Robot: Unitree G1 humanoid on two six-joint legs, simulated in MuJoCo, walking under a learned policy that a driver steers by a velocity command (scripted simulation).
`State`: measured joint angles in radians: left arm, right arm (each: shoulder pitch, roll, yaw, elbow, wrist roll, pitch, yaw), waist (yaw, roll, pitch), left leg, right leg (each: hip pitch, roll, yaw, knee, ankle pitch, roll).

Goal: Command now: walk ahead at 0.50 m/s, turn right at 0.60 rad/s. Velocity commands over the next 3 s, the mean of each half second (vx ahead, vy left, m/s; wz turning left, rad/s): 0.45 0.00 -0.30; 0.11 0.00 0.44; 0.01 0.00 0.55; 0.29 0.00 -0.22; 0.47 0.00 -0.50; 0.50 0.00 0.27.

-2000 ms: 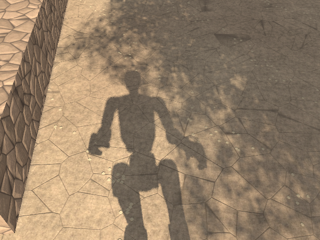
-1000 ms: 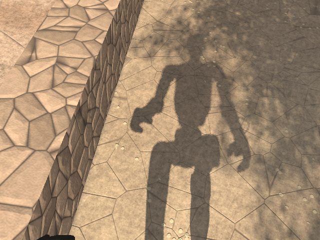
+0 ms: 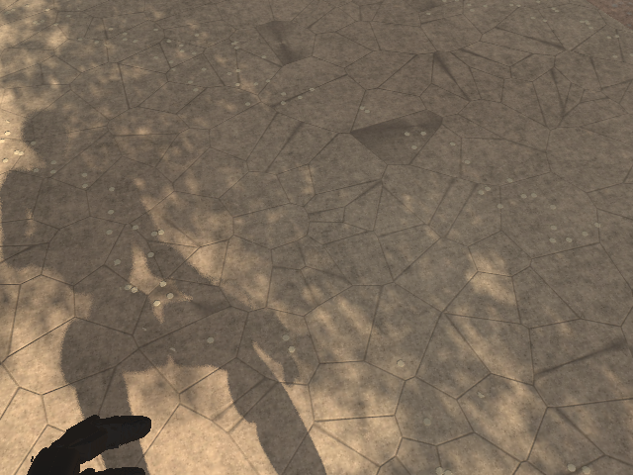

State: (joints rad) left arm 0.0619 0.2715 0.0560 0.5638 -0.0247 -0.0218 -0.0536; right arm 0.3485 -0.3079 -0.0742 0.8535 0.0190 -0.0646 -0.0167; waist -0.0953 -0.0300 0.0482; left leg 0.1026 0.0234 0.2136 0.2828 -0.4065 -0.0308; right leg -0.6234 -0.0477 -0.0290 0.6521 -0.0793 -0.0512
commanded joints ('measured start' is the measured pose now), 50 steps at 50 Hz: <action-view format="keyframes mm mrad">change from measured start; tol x32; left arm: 1 70 136 54 -71 4 -5 -5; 50 168 262 66 87 74 3 83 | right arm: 1 -27 -223 -54 -52 9 8 -12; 50 -170 -80 -21 -295 12 99 -8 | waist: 1 130 142 -75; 4 131 -255 -363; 47 103 193 -154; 50 67 -254 -116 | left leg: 1 -8 244 -35 230 1160 129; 2 -121 214 -10 436 1128 105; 4 -789 -55 -151 1065 -196 20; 19 -625 49 -217 337 608 0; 26 -449 -65 -184 199 468 102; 28 67 267 -615 272 1168 328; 33 -277 201 -654 23 397 296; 50 -705 -192 -377 477 -169 56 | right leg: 1 212 97 -87 -34 -117 -78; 5 1028 -268 830 -341 -347 -345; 13 430 -108 300 -430 261 -247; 26 601 -83 90 -70 610 -65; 29 43 174 132 726 -597 97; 30 1 110 182 771 -534 89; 48 405 59 124 -245 -96 73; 50 485 -300 511 -377 39 -147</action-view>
